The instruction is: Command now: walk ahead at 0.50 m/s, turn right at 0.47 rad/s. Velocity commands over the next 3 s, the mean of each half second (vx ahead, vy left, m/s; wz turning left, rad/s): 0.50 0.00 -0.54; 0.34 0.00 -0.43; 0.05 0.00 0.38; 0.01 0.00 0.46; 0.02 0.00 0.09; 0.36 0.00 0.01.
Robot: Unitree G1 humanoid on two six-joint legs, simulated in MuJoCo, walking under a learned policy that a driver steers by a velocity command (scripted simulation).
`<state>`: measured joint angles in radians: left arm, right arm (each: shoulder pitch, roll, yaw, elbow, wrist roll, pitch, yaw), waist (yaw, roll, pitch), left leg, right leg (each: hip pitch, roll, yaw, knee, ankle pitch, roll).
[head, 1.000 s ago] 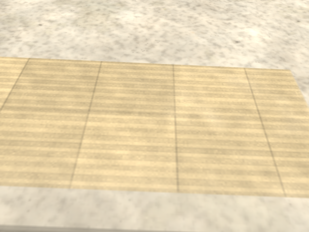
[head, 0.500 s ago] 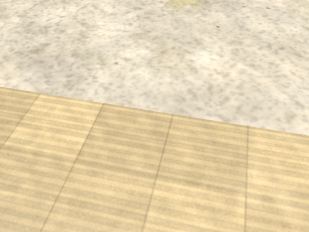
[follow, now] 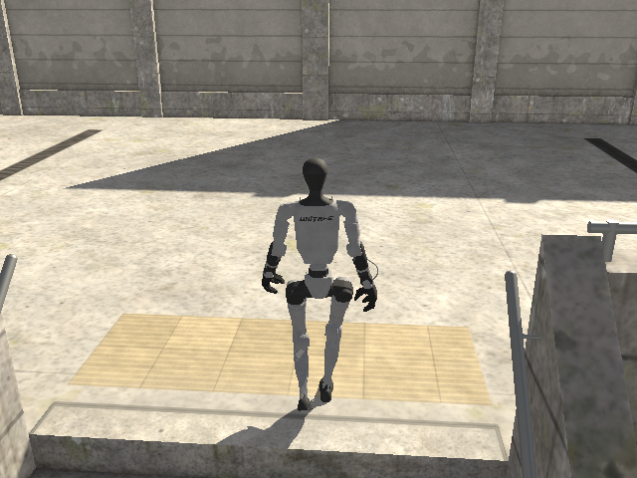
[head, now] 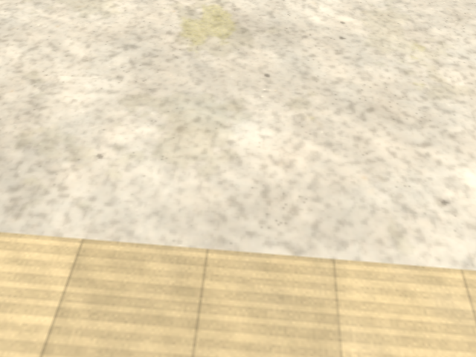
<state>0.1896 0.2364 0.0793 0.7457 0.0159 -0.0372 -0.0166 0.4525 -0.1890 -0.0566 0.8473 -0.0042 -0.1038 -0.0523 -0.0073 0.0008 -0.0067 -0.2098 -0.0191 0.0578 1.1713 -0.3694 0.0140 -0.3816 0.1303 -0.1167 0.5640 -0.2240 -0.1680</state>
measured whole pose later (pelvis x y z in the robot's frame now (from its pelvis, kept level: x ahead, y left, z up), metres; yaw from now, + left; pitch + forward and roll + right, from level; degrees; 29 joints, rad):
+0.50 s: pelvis +0.29 +0.03 +0.01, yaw -17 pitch +2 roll +0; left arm 0.38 0.31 0.07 0.74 0.03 -0.04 -0.01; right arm 0.16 -0.23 -0.02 0.64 -0.04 -0.07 -0.02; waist 0.05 -0.03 0.00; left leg -0.42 0.01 0.04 0.58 -0.19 0.02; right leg -0.37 0.08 0.05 1.19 -0.41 -0.08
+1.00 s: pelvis +0.47 -0.09 +0.01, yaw -29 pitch +1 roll +2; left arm 0.16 0.19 0.01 0.67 0.01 -0.03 0.01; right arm 0.32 -0.24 -0.03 0.82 -0.01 -0.01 -0.01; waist -0.04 0.02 0.04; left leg -0.37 0.04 0.02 1.11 -0.51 -0.01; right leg -0.42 0.01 -0.06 0.56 -0.16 -0.07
